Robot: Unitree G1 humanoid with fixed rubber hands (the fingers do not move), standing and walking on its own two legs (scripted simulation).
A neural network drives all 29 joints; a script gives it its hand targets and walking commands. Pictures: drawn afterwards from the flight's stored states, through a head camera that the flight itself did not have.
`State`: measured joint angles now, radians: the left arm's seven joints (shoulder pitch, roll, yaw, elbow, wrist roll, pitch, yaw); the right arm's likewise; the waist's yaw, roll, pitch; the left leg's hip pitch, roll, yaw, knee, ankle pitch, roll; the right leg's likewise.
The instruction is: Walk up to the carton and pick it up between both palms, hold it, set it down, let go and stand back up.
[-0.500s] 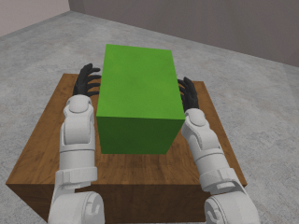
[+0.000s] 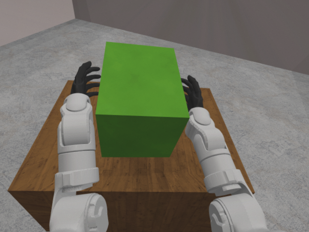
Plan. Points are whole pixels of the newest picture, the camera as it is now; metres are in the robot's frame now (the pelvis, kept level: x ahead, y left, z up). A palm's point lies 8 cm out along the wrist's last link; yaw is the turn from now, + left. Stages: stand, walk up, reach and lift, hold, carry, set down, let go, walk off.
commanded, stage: hold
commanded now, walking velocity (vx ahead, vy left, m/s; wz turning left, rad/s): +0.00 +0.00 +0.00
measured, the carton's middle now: (138, 101) +0.40 +0.01 +0.15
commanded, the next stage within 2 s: none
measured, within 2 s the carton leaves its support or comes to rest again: neither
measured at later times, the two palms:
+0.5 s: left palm (81, 96) +0.36 +0.15 +0.20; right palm (193, 107) +0.36 -0.13 +0.17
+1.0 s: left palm (79, 98) +0.36 +0.16 +0.19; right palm (191, 105) +0.36 -0.12 +0.17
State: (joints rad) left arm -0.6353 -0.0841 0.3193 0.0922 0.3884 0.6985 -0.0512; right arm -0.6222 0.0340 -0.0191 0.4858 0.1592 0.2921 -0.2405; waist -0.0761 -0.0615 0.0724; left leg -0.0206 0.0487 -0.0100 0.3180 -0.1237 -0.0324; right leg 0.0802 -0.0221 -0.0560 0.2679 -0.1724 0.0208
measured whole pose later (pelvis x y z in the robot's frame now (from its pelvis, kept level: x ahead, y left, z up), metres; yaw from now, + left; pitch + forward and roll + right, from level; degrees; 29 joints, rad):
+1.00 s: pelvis +0.01 +0.00 +0.00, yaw +0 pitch -10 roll -1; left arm -0.59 -0.09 0.32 0.02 0.38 0.72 -0.06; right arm -0.61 0.03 0.01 0.46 0.18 0.30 -0.25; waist -0.08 -0.07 0.08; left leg -0.02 0.05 -0.02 0.32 -0.13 -0.03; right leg 0.09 -0.02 -0.06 0.26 -0.18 0.02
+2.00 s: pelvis +0.00 +0.00 +0.00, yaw +0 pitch -10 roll -1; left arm -0.60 -0.09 0.32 0.03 0.39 0.72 -0.05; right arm -0.63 0.03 0.01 0.47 0.18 0.29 -0.25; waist -0.08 -0.07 0.09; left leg -0.02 0.05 -0.01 0.32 -0.13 -0.03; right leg 0.09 -0.02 -0.06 0.27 -0.18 0.02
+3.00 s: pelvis +0.00 +0.00 +0.00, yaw +0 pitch -10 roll -1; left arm -0.61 -0.09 0.33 0.06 0.38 0.70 -0.05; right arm -0.64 0.02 0.00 0.48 0.17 0.28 -0.25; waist -0.08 -0.07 0.09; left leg -0.02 0.05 -0.01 0.32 -0.13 -0.03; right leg 0.08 -0.02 -0.06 0.27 -0.18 0.02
